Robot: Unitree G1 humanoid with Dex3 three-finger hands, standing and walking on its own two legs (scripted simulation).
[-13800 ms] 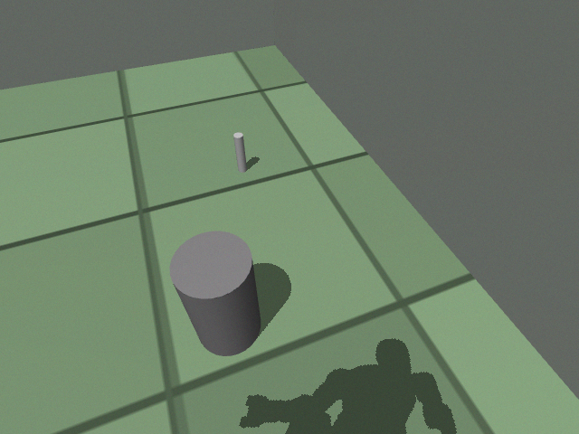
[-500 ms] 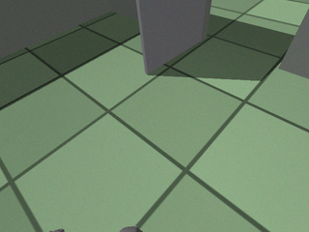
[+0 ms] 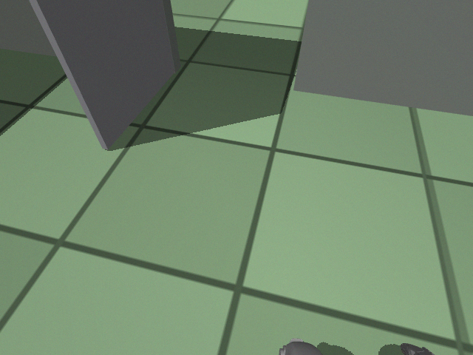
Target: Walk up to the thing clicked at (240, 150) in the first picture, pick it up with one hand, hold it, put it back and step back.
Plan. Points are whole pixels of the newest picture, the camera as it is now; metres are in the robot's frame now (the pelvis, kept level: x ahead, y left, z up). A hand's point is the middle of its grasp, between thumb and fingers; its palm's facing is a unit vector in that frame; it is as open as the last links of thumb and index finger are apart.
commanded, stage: walk up
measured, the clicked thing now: out of the picture +0.30 -1.39 -0.67
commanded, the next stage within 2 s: none
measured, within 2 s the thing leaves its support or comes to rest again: neither
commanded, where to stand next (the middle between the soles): +0.19 +0.02 m, yaw -95 degrees
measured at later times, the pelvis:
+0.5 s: pelvis +0.17 +0.11 -0.04, yaw -29 degrees
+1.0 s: pelvis +0.15 +0.14 -0.04, yaw -59 degrees
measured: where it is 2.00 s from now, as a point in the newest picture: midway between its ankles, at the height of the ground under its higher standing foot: outside the picture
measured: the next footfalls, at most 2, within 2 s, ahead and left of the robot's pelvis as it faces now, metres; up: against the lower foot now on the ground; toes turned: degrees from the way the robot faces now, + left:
right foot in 0.20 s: +0.19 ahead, -0.11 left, +0.00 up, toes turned -17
left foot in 0.50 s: +0.35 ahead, +0.19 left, +0.00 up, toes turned -30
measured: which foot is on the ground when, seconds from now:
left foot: down 0.00-0.22, up 0.24-0.48, down 0.50-0.94, up 0.96-1.00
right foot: up 0.00-0.18, down 0.20-0.50, up 0.52-0.90, down 0.92-1.00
